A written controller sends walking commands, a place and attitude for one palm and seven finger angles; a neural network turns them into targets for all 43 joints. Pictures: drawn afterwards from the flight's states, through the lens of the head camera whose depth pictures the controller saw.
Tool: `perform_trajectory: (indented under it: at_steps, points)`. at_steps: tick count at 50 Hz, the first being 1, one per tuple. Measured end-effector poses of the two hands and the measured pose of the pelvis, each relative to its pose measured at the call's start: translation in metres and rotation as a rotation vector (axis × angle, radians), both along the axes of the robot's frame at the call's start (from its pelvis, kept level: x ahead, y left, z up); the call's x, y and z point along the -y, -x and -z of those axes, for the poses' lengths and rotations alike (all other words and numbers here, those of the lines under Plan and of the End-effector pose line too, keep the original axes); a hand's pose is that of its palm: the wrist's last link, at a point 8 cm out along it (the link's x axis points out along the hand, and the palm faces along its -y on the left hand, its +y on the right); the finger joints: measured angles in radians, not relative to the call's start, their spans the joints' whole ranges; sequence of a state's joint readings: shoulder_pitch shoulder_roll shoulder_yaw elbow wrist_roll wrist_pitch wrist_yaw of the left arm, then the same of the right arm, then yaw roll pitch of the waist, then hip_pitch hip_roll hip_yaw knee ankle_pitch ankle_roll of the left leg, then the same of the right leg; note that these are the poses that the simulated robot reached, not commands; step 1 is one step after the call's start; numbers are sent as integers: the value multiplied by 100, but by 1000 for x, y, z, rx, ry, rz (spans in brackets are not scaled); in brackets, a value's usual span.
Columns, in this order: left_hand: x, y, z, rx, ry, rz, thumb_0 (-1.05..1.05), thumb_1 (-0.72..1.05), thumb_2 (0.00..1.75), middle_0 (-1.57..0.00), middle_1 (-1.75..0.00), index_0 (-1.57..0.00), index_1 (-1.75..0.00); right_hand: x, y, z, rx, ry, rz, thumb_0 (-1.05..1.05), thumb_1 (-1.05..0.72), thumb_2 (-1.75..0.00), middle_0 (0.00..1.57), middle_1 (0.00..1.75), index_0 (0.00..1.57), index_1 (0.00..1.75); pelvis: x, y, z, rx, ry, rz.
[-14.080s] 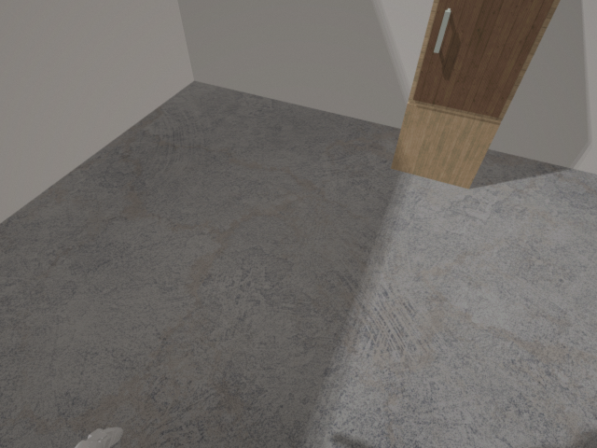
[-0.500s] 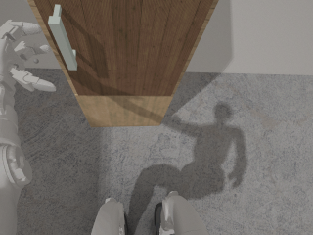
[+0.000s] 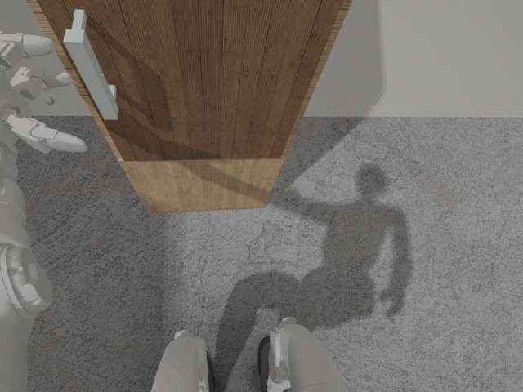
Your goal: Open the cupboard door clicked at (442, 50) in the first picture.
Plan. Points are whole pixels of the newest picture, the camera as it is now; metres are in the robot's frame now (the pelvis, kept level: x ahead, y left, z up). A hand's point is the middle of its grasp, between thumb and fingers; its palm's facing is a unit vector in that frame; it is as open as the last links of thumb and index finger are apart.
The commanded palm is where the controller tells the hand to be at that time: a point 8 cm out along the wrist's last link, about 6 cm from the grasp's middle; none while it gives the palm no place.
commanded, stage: slide the fingers in behind the handle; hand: left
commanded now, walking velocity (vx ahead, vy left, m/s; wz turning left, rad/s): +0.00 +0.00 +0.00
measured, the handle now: (96, 70) +0.56 +0.19 +0.06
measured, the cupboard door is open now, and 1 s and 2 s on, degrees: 0 0 0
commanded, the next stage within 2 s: close the thumb around the handle in 1.62 s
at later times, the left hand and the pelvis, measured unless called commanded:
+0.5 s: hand (65, 103) +0.51 +0.23 +0.05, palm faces +0.03 -1.00 +0.00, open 14.1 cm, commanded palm +0.49 +0.25 +0.05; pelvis +0.00 -0.01 +0.00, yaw +1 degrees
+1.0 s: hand (99, 103) +0.51 +0.19 +0.05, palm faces +0.00 -1.00 +0.00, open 13.9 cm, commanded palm +0.49 +0.22 +0.05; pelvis +0.00 +0.00 +0.00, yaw +0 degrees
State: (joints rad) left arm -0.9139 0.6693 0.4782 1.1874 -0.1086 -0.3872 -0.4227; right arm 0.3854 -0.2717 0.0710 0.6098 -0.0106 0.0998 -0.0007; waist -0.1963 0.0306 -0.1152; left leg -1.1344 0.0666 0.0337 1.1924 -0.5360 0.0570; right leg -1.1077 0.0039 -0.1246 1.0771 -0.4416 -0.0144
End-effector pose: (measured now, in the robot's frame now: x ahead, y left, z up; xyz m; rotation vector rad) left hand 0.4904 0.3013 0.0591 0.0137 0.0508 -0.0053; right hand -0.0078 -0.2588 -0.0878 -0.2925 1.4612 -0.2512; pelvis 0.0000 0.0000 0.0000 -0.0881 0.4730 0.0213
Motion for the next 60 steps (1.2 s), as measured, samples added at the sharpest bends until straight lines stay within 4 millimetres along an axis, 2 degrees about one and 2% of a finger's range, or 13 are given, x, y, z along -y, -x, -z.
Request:
perform_trajectory:
  at_steps: [11, 29, 34, 38, 55, 60]
  points:
    - [12, -2, 8, 25, 1, -10, -1, -50, 30, -30, -120, -30, -121, 13, -12, 0, 38, 33, -22, 0, -90, -89, 20, 30, 21, 30, 3, 2, 4, -3, -1, 0]
    - [18, 1, 8, 11, 5, -29, -1, -50, 30, -30, -120, -27, -122, 6, -18, 6, 40, -7, -32, 0, -90, -89, 20, 30, 21, 30, 6, 0, 3, -2, -4, -10]
    - [34, -1, 12, 4, 6, 20, -1, -50, 30, -30, -120, -28, -122, 6, -17, 6, 37, -6, -31, 0, -90, -89, 20, 30, 21, 30, 4, 0, 3, 0, -2, -11]
    - [37, -2, 14, 13, 34, -10, -1, -50, 30, -30, -120, -30, -124, 6, -16, 5, 44, -1, -27, 0, -90, -89, 20, 30, 21, 30, 4, 0, 3, 0, -3, -8]
    - [69, 0, 4, 32, -1, 6, -1, -50, 30, -30, -121, -30, -122, -3, -14, 8, 61, -53, -7, 0, -90, -89, 20, 30, 21, 30, 3, -1, -2, 22, -18, 2]
    - [77, 1, 8, 22, 15, 0, -1, -50, 30, -30, -121, -30, -121, 0, -15, 8, 70, -53, -6, 0, -90, -89, 20, 30, 21, 30, 6, 0, -1, 27, -22, 3]
